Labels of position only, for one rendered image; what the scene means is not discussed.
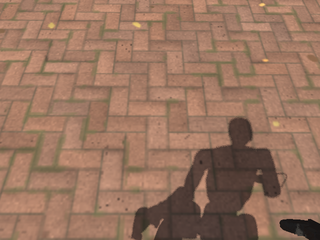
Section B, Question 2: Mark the robot right hand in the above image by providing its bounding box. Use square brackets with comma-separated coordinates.
[279, 219, 320, 240]

